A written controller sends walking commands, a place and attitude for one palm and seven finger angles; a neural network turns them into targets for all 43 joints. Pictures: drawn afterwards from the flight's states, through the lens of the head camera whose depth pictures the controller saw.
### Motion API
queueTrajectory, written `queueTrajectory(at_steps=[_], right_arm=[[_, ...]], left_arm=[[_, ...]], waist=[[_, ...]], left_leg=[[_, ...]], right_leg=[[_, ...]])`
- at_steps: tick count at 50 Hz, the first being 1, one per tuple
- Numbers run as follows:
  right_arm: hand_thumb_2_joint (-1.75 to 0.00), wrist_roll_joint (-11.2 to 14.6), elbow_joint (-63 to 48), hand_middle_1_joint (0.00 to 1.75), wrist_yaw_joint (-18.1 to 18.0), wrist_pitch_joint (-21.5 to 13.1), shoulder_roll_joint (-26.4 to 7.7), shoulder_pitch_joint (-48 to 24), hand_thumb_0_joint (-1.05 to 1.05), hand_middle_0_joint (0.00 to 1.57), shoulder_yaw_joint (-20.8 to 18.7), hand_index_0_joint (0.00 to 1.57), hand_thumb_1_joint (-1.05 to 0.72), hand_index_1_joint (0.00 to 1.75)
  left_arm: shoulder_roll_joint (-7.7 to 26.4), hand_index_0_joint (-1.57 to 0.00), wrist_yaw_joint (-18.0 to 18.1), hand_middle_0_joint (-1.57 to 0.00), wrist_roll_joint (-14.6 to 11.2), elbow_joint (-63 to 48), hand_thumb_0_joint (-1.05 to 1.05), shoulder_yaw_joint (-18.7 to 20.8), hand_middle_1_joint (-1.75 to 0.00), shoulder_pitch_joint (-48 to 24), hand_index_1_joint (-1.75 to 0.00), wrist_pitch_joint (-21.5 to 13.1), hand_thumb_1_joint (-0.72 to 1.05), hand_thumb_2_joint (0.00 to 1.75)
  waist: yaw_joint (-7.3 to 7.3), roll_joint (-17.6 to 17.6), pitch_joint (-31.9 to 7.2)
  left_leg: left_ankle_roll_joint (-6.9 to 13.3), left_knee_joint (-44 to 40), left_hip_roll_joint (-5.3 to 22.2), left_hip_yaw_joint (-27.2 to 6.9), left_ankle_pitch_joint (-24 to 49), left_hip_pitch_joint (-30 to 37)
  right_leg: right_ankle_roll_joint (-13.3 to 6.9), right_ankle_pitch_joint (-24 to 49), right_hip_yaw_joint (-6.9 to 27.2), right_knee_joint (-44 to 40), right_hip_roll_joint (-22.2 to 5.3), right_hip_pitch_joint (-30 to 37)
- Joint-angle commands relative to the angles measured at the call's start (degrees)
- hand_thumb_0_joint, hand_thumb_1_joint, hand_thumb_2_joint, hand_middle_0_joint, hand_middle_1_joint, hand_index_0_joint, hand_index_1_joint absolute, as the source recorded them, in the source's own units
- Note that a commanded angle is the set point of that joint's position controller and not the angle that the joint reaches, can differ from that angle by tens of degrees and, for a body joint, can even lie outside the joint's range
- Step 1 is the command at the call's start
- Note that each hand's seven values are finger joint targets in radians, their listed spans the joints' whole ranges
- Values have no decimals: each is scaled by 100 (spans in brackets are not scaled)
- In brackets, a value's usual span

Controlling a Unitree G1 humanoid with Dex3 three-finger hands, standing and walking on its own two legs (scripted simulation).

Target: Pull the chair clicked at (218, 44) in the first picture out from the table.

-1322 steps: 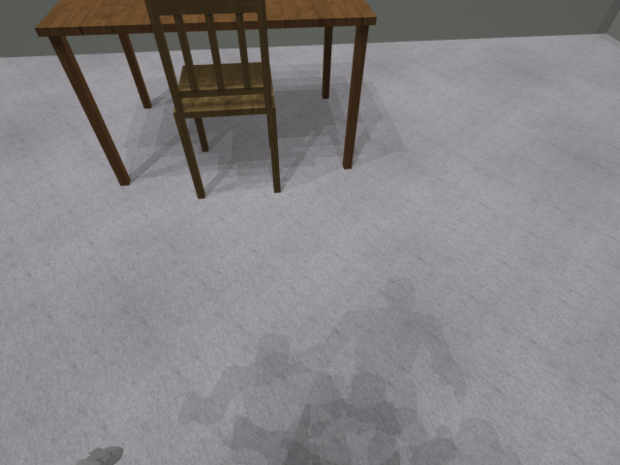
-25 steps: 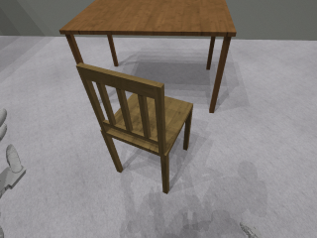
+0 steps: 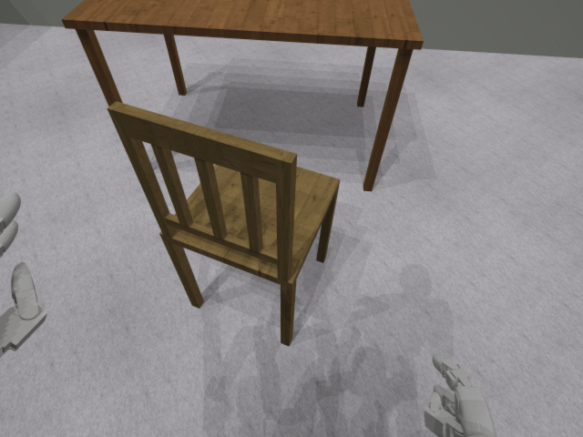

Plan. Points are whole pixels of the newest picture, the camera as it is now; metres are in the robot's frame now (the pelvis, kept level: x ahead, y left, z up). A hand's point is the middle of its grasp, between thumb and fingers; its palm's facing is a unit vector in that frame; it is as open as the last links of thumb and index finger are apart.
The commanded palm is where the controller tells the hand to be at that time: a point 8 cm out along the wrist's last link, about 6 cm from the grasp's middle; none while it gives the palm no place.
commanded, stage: stop stepping back and stand still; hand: left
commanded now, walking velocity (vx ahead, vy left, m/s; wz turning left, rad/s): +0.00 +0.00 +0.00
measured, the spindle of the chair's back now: (212, 200) +0.58 +0.20 -0.10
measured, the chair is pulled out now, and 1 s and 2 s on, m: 0.60 0.60 0.60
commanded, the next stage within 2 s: let the arm hang, fingers relaxed in 0.40 s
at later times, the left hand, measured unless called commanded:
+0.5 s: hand (2, 326) +0.19 +0.28 +0.15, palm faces +0.39 -0.79 -0.47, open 7.4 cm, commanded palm none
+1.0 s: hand out of the picture -0.07 +0.21 -0.17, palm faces +0.04 -0.98 -0.21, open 7.1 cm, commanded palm none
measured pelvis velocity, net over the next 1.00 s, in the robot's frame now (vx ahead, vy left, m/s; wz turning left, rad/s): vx -0.03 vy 0.02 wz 0.03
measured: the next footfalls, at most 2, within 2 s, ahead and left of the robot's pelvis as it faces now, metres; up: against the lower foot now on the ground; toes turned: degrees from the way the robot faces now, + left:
none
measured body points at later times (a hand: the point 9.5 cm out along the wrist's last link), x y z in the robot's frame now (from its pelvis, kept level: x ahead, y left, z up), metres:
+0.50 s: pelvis -0.01 +0.02 +0.00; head +0.01 +0.03 +0.45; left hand +0.16 +0.32 +0.18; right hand +0.16 -0.21 -0.08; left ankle -0.01 +0.11 -0.74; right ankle -0.03 -0.09 -0.74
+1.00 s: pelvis -0.03 +0.02 +0.00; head +0.00 +0.02 +0.45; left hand -0.07 +0.26 -0.15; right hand -0.06 -0.21 -0.15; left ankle -0.01 +0.11 -0.74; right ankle -0.03 -0.09 -0.74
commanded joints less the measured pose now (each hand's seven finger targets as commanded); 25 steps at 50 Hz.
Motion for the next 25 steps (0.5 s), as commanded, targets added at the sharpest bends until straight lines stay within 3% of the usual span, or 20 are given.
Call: queueTrajectory(at_steps=[1,12,20,24,25], right_arm=[[-90,18,-855,30,-71,-215,-674,-248,0,20,-265,20,-90,30],[-90,3,-778,30,-127,-251,-690,-237,0,20,-246,20,-90,30],[-90,-14,-803,30,-143,-301,-693,-280,0,20,-241,20,-90,30],[-90,-3,-808,30,-141,-300,-680,-280,0,20,-252,20,-90,30],[-90,52,409,30,382,-564,-1273,-322,0,20,-409,20,-90,30]], left_arm=[[1055,-20,152,-20,-54,-1153,0,957,-30,182,-30,-386,90,90],[893,-20,124,-20,-56,-915,0,758,-30,-72,-30,-355,90,90],[909,-20,136,-20,-30,-1060,0,757,-30,-218,-30,-378,90,90],[890,-20,120,-20,-48,-953,0,786,-30,-102,-30,-377,90,90],[-387,-20,-640,-20,463,3370,0,-1727,-30,-549,-30,425,90,90]], waist=[[15,513,-1098],[2,279,-967],[32,589,-840],[33,461,-830],[-243,146,-117]], left_leg=[[82,-235,580,-626,2501,343],[59,-465,523,-660,1747,181],[54,-650,498,-715,1365,32],[36,-690,489,-728,1285,-5],[68,250,488,-703,2057,-348]], right_leg=[[133,2401,490,-30,-577,505],[164,1973,518,-269,-555,442],[165,1544,493,-356,-506,436],[173,1512,491,-407,-500,454],[103,1951,24,487,-799,-638]])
